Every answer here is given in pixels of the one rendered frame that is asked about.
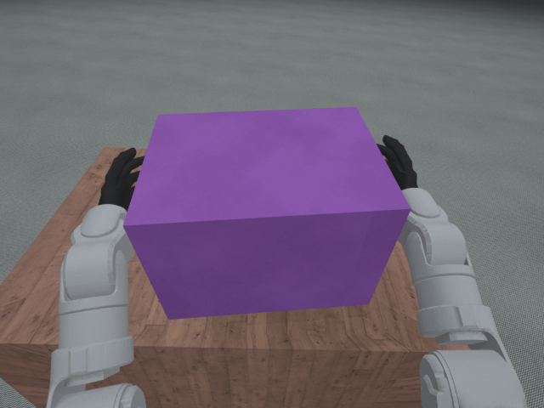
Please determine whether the right robot hand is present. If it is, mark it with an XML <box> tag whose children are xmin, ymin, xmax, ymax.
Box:
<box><xmin>377</xmin><ymin>135</ymin><xmax>418</xmax><ymax>190</ymax></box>

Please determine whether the carton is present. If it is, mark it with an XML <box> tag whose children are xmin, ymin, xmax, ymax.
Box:
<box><xmin>123</xmin><ymin>107</ymin><xmax>411</xmax><ymax>320</ymax></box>

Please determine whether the right robot upper arm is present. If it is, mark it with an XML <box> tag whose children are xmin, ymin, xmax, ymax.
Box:
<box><xmin>420</xmin><ymin>349</ymin><xmax>524</xmax><ymax>408</ymax></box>

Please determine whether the robot right forearm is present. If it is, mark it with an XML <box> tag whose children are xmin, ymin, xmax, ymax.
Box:
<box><xmin>397</xmin><ymin>188</ymin><xmax>527</xmax><ymax>408</ymax></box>

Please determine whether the robot left forearm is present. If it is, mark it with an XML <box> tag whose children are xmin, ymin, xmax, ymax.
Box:
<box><xmin>46</xmin><ymin>204</ymin><xmax>134</xmax><ymax>408</ymax></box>

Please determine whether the pedestal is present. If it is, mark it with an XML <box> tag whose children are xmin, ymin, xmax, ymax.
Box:
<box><xmin>0</xmin><ymin>147</ymin><xmax>470</xmax><ymax>408</ymax></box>

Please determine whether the left robot hand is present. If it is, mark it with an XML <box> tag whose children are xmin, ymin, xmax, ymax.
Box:
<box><xmin>99</xmin><ymin>148</ymin><xmax>145</xmax><ymax>211</ymax></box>

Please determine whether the left robot upper arm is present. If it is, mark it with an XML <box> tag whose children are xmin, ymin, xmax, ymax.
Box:
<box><xmin>54</xmin><ymin>383</ymin><xmax>146</xmax><ymax>408</ymax></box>

